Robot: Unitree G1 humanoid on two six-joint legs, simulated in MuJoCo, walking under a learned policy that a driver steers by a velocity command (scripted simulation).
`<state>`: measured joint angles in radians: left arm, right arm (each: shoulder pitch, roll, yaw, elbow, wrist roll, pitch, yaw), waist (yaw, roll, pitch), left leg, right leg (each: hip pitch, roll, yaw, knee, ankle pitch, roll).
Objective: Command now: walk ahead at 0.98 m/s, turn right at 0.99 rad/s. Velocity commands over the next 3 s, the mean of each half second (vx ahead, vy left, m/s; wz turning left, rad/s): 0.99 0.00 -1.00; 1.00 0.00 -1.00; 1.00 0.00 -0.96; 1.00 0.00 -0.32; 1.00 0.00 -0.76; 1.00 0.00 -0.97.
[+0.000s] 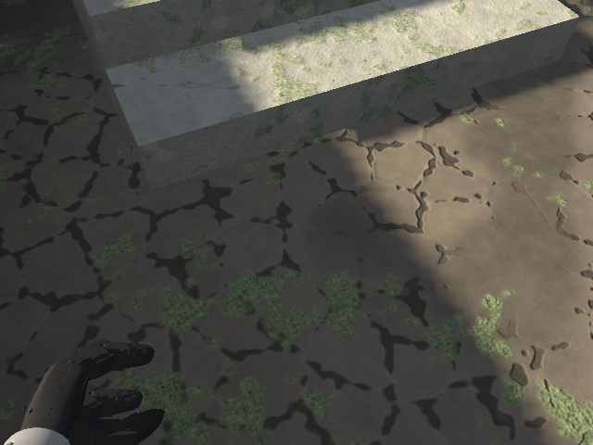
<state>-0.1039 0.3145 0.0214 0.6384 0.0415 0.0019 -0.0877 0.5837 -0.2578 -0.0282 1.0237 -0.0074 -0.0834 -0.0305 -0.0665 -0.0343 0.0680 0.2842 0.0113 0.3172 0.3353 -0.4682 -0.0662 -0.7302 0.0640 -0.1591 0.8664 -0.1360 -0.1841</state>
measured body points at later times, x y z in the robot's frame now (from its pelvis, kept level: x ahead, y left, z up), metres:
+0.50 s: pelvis +0.49 +0.00 +0.01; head +0.53 +0.00 +0.46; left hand +0.68 +0.27 -0.11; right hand +0.53 -0.32 -0.07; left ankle +0.62 +0.11 -0.70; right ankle +0.28 -0.01 -0.59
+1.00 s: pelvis +0.86 -0.27 +0.01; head +0.89 -0.29 +0.46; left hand +1.13 -0.16 -0.12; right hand +0.73 -0.53 -0.08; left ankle +0.97 -0.12 -0.60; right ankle +0.85 -0.27 -0.70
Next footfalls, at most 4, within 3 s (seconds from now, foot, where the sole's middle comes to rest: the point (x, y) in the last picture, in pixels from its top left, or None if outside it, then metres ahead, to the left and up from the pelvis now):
0.06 right None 0.20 -0.01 -0.74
0.42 left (242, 349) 0.66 0.10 -0.74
0.86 right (394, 264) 0.88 -0.30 -0.74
1.24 left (459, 155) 1.26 -0.57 -0.74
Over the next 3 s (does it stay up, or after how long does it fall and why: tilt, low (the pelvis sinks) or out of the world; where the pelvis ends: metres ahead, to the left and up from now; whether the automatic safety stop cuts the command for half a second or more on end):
stays up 0.77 -2.05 0.00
